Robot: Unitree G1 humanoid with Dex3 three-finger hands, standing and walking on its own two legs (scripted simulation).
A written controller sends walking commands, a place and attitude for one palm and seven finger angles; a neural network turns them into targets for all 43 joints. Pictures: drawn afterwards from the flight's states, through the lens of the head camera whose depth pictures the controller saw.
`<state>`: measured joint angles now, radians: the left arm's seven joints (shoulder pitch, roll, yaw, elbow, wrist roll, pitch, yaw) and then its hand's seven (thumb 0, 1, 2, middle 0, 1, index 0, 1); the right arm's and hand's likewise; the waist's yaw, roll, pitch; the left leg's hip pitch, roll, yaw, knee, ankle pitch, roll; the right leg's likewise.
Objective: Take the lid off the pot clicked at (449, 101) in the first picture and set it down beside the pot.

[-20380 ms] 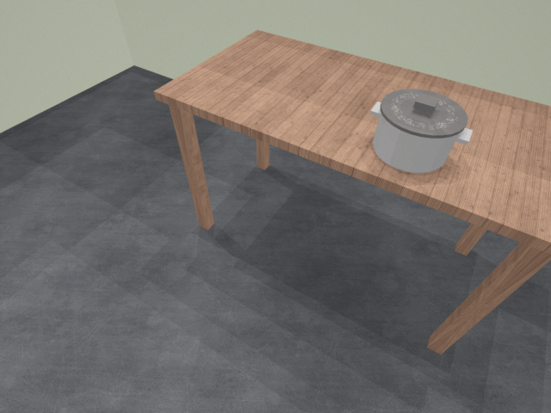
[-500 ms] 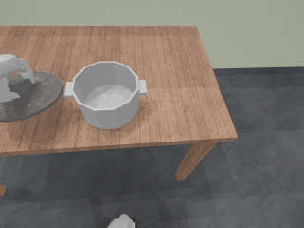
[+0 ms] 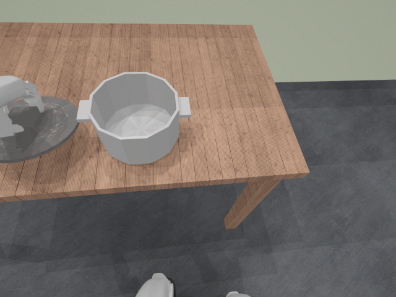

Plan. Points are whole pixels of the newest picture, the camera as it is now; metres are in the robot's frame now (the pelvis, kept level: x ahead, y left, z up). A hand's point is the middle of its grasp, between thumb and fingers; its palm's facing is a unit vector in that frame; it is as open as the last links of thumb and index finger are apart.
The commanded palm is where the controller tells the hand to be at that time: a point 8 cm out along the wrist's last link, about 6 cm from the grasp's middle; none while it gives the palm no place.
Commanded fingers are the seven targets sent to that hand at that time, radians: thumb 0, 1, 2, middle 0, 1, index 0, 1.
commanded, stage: lower the lid onto the table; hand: left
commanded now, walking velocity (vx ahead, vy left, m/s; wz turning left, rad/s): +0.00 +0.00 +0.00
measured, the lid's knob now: (22, 116) +0.46 +0.35 +0.05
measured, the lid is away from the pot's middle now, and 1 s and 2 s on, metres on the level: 0.22 0.24 0.24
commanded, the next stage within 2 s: open the fingers wide in 0.70 s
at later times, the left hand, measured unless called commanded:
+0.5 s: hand (15, 127) +0.44 +0.36 +0.04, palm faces -0.51 -0.12 -0.85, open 8.3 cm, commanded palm +0.50 +0.35 +0.10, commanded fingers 0.00 0.59 1.09 -1.01 -1.12 -0.73 -0.96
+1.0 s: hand (17, 134) +0.44 +0.37 +0.01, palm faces -0.46 -0.13 -0.88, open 8.2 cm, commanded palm +0.47 +0.36 +0.08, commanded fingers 0.00 0.45 0.92 -0.81 -1.07 -0.61 -0.96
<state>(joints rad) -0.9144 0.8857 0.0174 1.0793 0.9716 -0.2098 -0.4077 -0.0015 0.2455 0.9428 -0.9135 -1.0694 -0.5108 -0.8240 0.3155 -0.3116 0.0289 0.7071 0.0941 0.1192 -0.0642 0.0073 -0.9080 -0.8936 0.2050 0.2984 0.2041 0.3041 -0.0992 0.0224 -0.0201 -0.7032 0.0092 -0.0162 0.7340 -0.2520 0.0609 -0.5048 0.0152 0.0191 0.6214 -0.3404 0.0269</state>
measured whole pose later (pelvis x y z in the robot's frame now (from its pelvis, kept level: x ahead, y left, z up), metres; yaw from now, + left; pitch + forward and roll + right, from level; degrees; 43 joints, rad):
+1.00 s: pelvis -0.01 +0.02 -0.02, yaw -1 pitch +17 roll -6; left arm -0.90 0.88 0.08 1.09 1.02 -0.21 -0.30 0.03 0.28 0.91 -0.91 -1.09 -0.48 -0.86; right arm 0.32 -0.28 0.03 0.67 0.07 0.18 -0.03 0.01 -0.91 -0.89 0.21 0.30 0.20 0.30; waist -0.12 0.03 -0.05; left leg -0.90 0.01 -0.02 0.90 -0.31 0.08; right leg -0.69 0.03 0.01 0.78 -0.40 0.01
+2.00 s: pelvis -0.01 +0.01 -0.02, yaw +0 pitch +17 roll -6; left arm -0.91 0.87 0.04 1.09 1.02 -0.18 -0.31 0.00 0.01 0.63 -0.36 -0.88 -0.36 -0.87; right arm 0.32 -0.29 0.03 0.67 0.08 0.17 -0.04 0.01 -0.91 -0.89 0.21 0.30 0.20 0.30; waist -0.11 0.03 -0.06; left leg -0.89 0.01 -0.03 0.90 -0.30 0.07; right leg -0.69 0.03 0.02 0.79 -0.40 0.01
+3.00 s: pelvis +0.00 -0.01 +0.00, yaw +1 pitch +11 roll -4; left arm -0.94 0.91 0.02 1.02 0.95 -0.14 -0.43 0.00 0.01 0.63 -0.36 -0.87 -0.36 -0.87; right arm 0.28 -0.31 0.03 0.67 0.11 0.18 -0.05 0.01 -0.91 -0.89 0.20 0.30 0.20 0.30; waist -0.08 0.04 -0.04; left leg -0.67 0.00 -0.03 0.74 -0.26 0.05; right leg -0.47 0.02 0.02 0.64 -0.36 0.03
